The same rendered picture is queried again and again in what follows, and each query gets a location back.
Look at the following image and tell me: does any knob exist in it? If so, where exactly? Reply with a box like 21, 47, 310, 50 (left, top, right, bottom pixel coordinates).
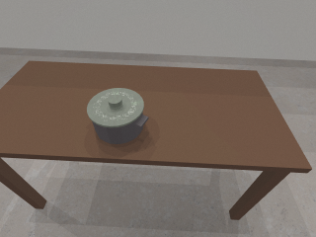
108, 95, 122, 108

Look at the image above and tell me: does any lid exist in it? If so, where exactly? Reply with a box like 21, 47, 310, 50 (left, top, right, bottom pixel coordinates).
87, 88, 144, 128

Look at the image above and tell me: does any pot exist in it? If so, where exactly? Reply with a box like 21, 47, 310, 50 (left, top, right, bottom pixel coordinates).
87, 104, 149, 144

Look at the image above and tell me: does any table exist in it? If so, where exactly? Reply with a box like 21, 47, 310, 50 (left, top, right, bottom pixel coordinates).
0, 60, 312, 220

